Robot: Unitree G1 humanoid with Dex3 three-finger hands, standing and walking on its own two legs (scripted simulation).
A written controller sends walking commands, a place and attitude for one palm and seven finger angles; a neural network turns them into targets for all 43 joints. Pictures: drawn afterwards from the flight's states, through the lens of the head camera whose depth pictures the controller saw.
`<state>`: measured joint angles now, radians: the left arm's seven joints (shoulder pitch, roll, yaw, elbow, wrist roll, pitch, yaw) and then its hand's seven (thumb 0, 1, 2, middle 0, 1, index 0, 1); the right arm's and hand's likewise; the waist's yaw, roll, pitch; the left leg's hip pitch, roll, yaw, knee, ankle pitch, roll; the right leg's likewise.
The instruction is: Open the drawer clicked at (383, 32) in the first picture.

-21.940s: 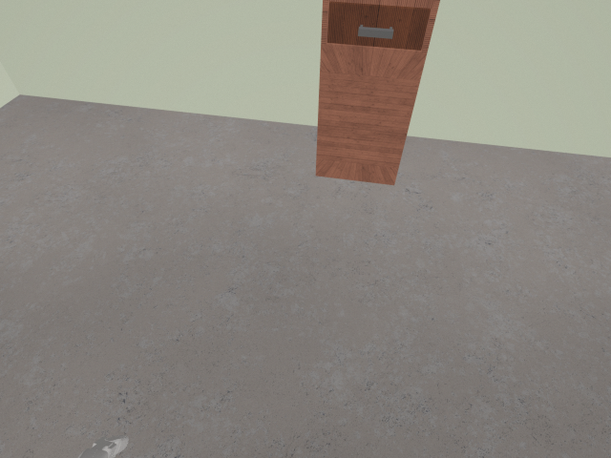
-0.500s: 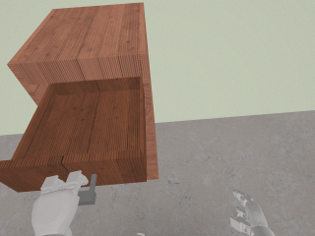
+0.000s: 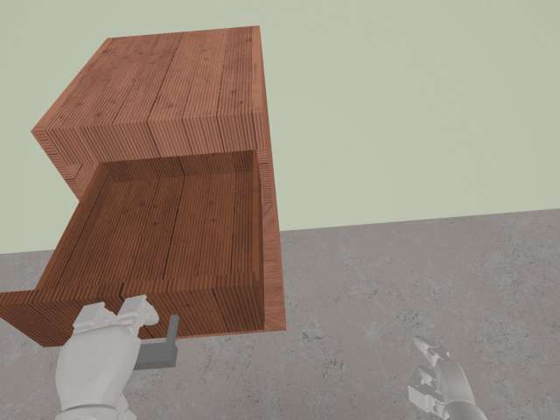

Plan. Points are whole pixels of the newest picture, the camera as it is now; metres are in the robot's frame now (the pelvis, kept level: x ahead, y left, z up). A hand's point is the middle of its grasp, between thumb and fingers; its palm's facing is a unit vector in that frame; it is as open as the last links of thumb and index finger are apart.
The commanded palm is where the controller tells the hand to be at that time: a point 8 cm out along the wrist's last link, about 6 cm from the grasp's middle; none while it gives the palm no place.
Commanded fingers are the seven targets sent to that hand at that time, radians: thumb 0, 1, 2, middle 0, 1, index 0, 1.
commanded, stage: lift the hand off the handle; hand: left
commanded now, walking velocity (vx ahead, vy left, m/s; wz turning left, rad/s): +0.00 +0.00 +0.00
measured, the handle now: (132, 341) +0.21 +0.25 +0.01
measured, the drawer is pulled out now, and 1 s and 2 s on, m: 0.30 0.29 0.29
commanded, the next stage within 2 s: draw the hand back to the body in 0.98 s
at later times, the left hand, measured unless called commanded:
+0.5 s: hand (104, 336) +0.18 +0.23 +0.10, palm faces +0.14 -0.12 -0.98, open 13.4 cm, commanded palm +0.15 +0.23 +0.16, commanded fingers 0.00 -0.50 0.30 -0.30 -1.20 -0.30 -1.20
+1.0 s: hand (67, 308) +0.19 +0.24 +0.17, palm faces +0.18 -0.12 -0.98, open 13.9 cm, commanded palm +0.15 +0.23 +0.21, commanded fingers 0.00 -0.50 0.30 -0.30 -1.20 -0.30 -1.20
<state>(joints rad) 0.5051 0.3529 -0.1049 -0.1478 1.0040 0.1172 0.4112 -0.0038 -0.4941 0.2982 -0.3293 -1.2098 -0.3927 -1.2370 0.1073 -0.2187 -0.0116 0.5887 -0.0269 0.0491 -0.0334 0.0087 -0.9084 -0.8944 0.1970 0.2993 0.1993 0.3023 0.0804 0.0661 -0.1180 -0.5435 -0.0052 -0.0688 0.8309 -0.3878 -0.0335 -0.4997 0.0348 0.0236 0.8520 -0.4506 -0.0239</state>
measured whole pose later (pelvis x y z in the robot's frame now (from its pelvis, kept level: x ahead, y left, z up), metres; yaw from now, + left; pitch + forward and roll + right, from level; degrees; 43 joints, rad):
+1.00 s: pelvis +0.01 +0.01 +0.03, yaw +0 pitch -2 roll +0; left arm 0.49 0.47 -0.01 -0.57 0.88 0.25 0.08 0.00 -0.50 0.30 -0.31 -1.20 -0.31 -1.21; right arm 0.06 -0.24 0.03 0.57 0.03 0.09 0.03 0.01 -0.91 -0.89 0.20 0.30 0.20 0.30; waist 0.13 0.11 -0.05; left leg -0.22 0.00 -0.06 0.53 -0.27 -0.02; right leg -0.17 0.02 0.04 0.52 -0.32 -0.01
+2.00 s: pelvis +0.03 +0.01 +0.04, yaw +1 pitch -4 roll +0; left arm 0.53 0.32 0.22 -0.57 -0.03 -0.08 0.12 -0.01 -0.23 0.42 -0.29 -1.03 -0.29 -1.03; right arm 0.19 -0.19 0.05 0.60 -0.01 -0.15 -0.07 0.01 -0.91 -0.89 0.20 0.30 0.20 0.30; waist 0.06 0.03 0.01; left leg -0.14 -0.01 -0.08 0.48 -0.27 -0.02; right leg -0.06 0.02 0.02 0.44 -0.30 -0.01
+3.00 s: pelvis +0.01 +0.02 +0.04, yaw +2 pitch +1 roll -1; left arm 0.58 0.35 0.34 -0.54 -0.05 -0.14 0.10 0.01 0.89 0.90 -0.20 -0.30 -0.20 -0.31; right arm 0.13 -0.22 0.00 0.57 0.01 -0.01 -0.07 0.01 -0.91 -0.89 0.20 0.30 0.20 0.30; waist 0.02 0.03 0.04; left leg -0.26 0.00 -0.09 0.43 -0.20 -0.01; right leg -0.16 0.02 0.00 0.36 -0.22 0.00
